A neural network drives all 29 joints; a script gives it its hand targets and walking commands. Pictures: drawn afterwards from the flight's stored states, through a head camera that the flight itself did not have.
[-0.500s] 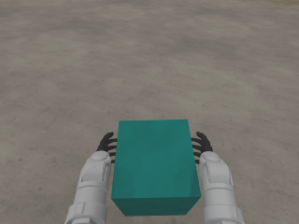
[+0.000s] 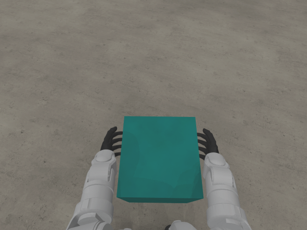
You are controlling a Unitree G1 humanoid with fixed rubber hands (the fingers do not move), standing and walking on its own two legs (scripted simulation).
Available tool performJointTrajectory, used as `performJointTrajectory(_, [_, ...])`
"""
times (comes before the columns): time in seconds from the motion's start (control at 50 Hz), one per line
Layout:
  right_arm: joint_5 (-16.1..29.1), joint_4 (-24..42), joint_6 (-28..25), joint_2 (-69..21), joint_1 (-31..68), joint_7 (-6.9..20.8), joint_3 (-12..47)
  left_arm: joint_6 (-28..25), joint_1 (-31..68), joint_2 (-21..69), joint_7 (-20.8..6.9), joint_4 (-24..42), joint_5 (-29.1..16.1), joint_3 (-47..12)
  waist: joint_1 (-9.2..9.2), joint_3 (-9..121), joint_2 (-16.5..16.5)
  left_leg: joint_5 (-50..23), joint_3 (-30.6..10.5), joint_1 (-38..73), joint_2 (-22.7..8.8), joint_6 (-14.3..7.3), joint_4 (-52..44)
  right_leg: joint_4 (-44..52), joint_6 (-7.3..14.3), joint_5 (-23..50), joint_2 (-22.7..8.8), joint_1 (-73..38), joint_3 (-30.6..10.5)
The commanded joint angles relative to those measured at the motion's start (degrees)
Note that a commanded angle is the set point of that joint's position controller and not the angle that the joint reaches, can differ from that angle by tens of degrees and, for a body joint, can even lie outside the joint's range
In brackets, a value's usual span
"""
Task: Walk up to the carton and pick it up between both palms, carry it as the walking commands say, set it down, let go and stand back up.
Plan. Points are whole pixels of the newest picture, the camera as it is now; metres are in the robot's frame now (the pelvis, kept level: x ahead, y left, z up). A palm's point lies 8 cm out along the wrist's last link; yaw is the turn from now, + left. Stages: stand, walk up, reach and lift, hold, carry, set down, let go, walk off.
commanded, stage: set down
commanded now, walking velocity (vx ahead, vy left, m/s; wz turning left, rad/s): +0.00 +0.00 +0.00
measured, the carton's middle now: (158, 164) +0.31 -0.03 -0.10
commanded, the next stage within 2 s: none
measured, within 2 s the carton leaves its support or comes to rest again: neither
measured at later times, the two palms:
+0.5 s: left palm (111, 156) +0.35 +0.12 -0.11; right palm (199, 157) +0.34 -0.16 -0.11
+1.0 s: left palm (116, 158) +0.38 +0.12 -0.21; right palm (193, 158) +0.37 -0.17 -0.20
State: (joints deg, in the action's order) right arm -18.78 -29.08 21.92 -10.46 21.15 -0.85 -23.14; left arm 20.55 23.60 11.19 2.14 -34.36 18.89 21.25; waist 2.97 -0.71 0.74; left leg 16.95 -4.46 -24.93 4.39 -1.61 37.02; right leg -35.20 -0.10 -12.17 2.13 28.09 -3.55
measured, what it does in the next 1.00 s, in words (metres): lowers itself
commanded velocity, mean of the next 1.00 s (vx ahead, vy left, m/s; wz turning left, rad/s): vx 0.00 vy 0.00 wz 0.00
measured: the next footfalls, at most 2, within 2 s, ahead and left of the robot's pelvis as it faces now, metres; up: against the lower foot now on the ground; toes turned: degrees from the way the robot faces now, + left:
none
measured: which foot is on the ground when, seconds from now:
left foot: down 0.00-1.00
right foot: down 0.00-1.00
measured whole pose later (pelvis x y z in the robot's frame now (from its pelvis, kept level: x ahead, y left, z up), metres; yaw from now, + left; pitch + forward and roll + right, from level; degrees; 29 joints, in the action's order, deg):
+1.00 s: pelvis -0.02 +0.00 -0.13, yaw +1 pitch +36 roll +0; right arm -12.4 -34.1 12.8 -6.0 37.1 -3.0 -24.5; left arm 12.1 38.8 5.7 5.2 -38.3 10.9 20.1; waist 2.2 10.7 1.8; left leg 27.9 -3.9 -82.7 7.3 -0.7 74.6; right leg -71.7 -1.6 -22.3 4.2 85.7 -4.2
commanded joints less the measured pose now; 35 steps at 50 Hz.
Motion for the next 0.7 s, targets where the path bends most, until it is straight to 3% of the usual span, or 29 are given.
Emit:
performJointTrajectory(0.0, [6.61,-2.81,-4.23,-45.38,29.11,11.71,26.85,-5.52,27.46,47.57,-12.18,-3.62,-6.91,-24.61,2.84,22.75,-2.33,-9.74,-5.10,-2.19,-0.43,-1.51,-4.07,-1.02,0.38,12.58,1.57,-10.94,-2.62])
performJointTrajectory(0.06, [7.48,-7.56,-4.63,-50.96,29.74,10.84,28.31,-6.70,36.34,46.84,-12.50,-1.23,-6.81,-27.04,0.26,28.56,0.59,-4.23,-1.87,-7.83,1.66,-0.79,-0.87,-2.75,0.43,9.17,1.75,-12.09,-2.21])
performJointTrajectory(0.08, [9.24,-3.70,-5.92,-49.52,34.01,11.49,31.51,-7.22,31.77,47.83,-12.27,-1.93,-6.24,-26.23,-2.99,26.50,1.08,-3.44,-2.15,-9.08,0.88,-0.60,-0.70,-4.24,0.31,7.10,1.83,-8.65,-2.21])
performJointTrajectory(0.1, [8.42,-2.15,-6.88,-49.24,34.59,10.85,29.69,-7.73,37.77,46.52,-12.86,-1.58,-6.46,-25.64,-0.07,30.76,0.57,-2.86,-1.96,-11.07,1.68,-1.33,1.63,-4.32,-0.28,8.60,1.66,-9.31,-2.37])
performJointTrajectory(0.12, [9.64,-2.69,-6.99,-50.25,37.00,10.84,31.21,-7.99,35.07,46.82,-12.70,-2.94,-6.35,-25.73,-2.04,28.51,-0.23,-1.38,-2.17,-8.16,1.28,-1.79,1.02,-5.44,-0.42,5.02,2.35,-5.06,-1.76])
performJointTrajectory(0.16, [7.56,-5.29,-6.74,-49.29,38.13,10.49,28.98,-8.16,40.17,48.18,-13.45,-4.62,-9.71,-26.73,0.97,29.77,-2.41,3.48,-2.39,-14.43,1.30,-2.08,3.57,-6.40,-0.45,0.11,1.40,-7.65,-2.88])
performJointTrajectory(0.18, [9.49,-0.76,-7.36,-51.57,39.60,10.15,33.05,-8.24,39.70,48.80,-13.93,-3.55,-8.65,-28.31,-1.40,36.77,-1.00,-0.82,-1.02,-10.84,1.85,-1.54,2.96,-7.30,-1.17,6.28,2.24,-8.76,-1.65])
performJointTrajectory(0.2, [7.07,-3.50,-7.01,-50.81,34.76,9.74,30.23,-8.36,36.24,45.81,-14.59,-4.53,-6.73,-25.69,-0.86,36.70,-3.72,-4.54,-0.99,-17.08,2.74,-1.32,5.81,-7.30,-1.32,11.54,1.60,-10.07,-3.26])
performJointTrajectory(0.22, [6.09,-5.54,-7.01,-50.89,33.07,9.40,28.35,-8.43,39.32,46.39,-14.45,-2.35,-8.85,-27.38,2.76,34.81,-4.73,-2.70,-1.96,-16.96,2.47,-1.40,5.42,-7.10,-1.28,9.35,1.76,-9.92,-2.62])
performJointTrajectory(0.24, [8.97,-3.52,-7.91,-50.68,38.97,10.48,30.99,-8.77,36.47,46.71,-13.76,-3.28,-7.76,-26.19,-1.62,35.59,-1.15,-3.79,-1.96,-16.13,2.22,-0.60,5.61,-9.26,-0.51,7.98,2.21,-5.32,-2.19])
performJointTrajectory(0.26, [6.22,-6.07,-7.17,-48.75,35.32,10.18,27.87,-8.89,38.10,45.76,-14.22,-4.01,-8.18,-25.50,1.62,33.96,-4.74,-2.85,-1.84,-20.46,2.62,-0.49,7.11,-8.87,-0.95,7.36,2.82,-3.27,-1.46])
performJointTrajectory(0.28, [7.88,-4.50,-8.08,-48.73,39.13,10.33,28.92,-8.35,34.58,47.87,-13.87,-9.05,-6.23,-23.61,-3.19,32.79,2.14,-1.48,-2.14,-19.62,2.48,-1.03,6.78,-10.13,-0.82,5.21,1.71,-2.52,-3.01])
performJointTrajectory(0.3, [5.99,-4.94,-7.80,-50.12,37.06,10.12,27.45,-8.76,38.25,46.90,-13.98,-5.24,-7.42,-26.02,1.90,37.50,-2.54,-0.29,-1.60,-21.39,3.20,-0.18,8.57,-10.25,-0.66,6.19,2.74,-5.89,-1.69])
performJointTrajectory(0.32, [8.12,-4.48,-8.10,-48.87,37.27,10.27,29.15,-8.16,34.06,44.89,-14.28,-8.23,-6.62,-23.24,-1.79,35.77,-0.93,-2.72,-0.20,-19.96,3.03,-0.54,8.64,-11.41,-0.99,8.49,2.41,-0.94,-2.18])
performJointTrajectory(0.34, [9.10,1.41,-9.17,-48.39,40.98,10.83,31.33,-9.12,34.86,47.56,-13.52,-4.99,-7.62,-26.92,-0.96,42.76,-1.52,-10.28,-2.69,-16.95,2.52,0.23,8.83,-13.92,-0.43,13.32,3.39,0.35,-0.79])
performJointTrajectory(0.36, [9.29,-3.71,-8.91,-47.72,39.56,11.14,29.60,-8.93,33.69,46.95,-13.17,-7.02,-7.05,-25.18,-1.16,39.13,0.78,-7.32,-2.17,-21.96,2.56,0.01,9.38,-14.48,-0.85,10.87,2.63,2.20,-1.12])
performJointTrajectory(0.38, [7.66,-6.39,-8.63,-49.32,37.23,10.77,26.93,-9.20,40.84,46.72,-13.12,-3.37,-8.62,-28.06,2.82,39.62,0.08,-4.46,-2.65,-22.20,2.82,-0.13,9.45,-14.39,-0.73,8.53,2.74,3.78,-0.47])
performJointTrajectory(0.4, [7.73,-6.77,-8.81,-50.54,34.94,11.43,28.12,-9.64,37.09,46.94,-13.23,-3.55,-7.34,-26.81,-0.99,41.88,0.48,-7.84,-1.85,-20.42,2.76,0.84,9.71,-15.39,-0.58,10.26,3.78,6.74,0.37])
performJointTrajectory(0.44, [8.50,-3.26,-9.76,-50.09,38.45,10.96,30.82,-9.87,36.16,50.39,-13.09,-6.41,-7.75,-28.56,1.60,47.35,0.14,-10.94,-1.34,-23.55,3.09,1.07,13.07,-15.90,-0.48,14.22,3.74,4.44,-0.60])
performJointTrajectory(0.46, [10.15,-3.51,-10.03,-50.24,38.82,10.97,30.94,-10.26,36.37,48.90,-12.65,-5.07,-8.76,-29.37,-0.99,47.10,2.61,-12.88,-2.12,-23.21,2.78,1.18,12.84,-18.23,-0.62,15.08,2.78,6.34,-0.97])
performJointTrajectory(0.48, [8.07,-7.93,-10.05,-46.59,38.04,11.44,28.05,-10.21,38.97,49.87,-12.03,-5.16,-7.24,-27.32,0.39,42.66,4.42,-8.39,-1.88,-27.47,2.91,2.22,13.77,-17.88,0.05,10.54,3.33,9.64,-1.47])
performJointTrajectory(0.5, [7.07,-7.26,-9.48,-48.96,35.83,10.96,29.25,-11.19,37.36,47.37,-11.80,-3.18,-8.97,-28.70,2.78,44.96,-2.99,-8.22,-2.01,-26.21,2.57,1.75,14.46,-17.61,-0.77,11.54,4.17,7.71,-0.67])
performJointTrajectory(0.52, [8.94,-2.81,-11.04,-48.72,36.90,11.15,30.26,-10.77,36.50,47.64,-12.14,-4.00,-8.32,-30.08,0.07,48.94,3.14,-10.75,-1.10,-25.34,3.24,2.13,14.75,-19.12,-0.54,13.92,4.06,10.27,-0.33])
performJointTrajectory(0.54, [8.86,-5.46,-10.25,-48.51,38.85,11.39,29.99,-10.83,38.40,49.17,-12.37,-4.42,-9.91,-29.87,1.73,48.25,-1.15,-10.40,-1.74,-29.06,3.12,2.19,15.35,-18.51,-0.82,14.49,4.15,7.44,-0.05])
performJointTrajectory(0.6, [8.96,-4.93,-10.30,-46.39,39.99,11.24,29.38,-11.06,40.89,47.90,-12.36,-4.03,-10.48,-29.44,2.00,46.33,-1.82,-6.35,-1.84,-32.71,3.23,2.36,16.84,-22.57,-1.17,10.05,5.23,14.54,1.09])
performJointTrajectory(0.62, [10.21,-0.73,-10.85,-45.90,45.27,11.11,33.25,-10.22,38.06,49.38,-12.37,-6.92,-10.55,-30.45,-1.07,48.38,-1.13,-6.92,-1.65,-30.95,3.16,2.26,18.07,-21.98,-1.20,9.01,4.38,13.39,-0.02])
performJointTrajectory(0.64, [10.24,-2.06,-10.33,-48.74,44.78,10.99,31.90,-10.68,44.85,48.93,-12.02,-1.22,-11.48,-32.20,2.64,54.07,-1.09,-6.93,-0.92,-30.22,3.83,2.19,20.09,-23.20,-0.86,9.81,4.94,12.44,0.84])
performJointTrajectory(0.66, [9.51,-6.74,-9.11,-50.96,39.27,11.15,30.99,-10.00,42.83,45.43,-11.89,-2.46,-9.66,-29.23,-1.06,50.41,-0.89,-7.28,-1.30,-31.64,3.34,1.68,19.05,-23.93,-0.89,10.18,4.30,14.40,-0.03])
performJointTrajectory(0.68, [9.98,-6.32,-9.57,-47.70,42.53,11.60,30.07,-10.06,43.52,45.24,-11.49,-3.57,-7.89,-28.12,-2.19,46.80,2.37,-6.02,0.01,-34.46,3.58,2.04,20.96,-23.20,-0.67,8.66,4.01,15.81,-1.90])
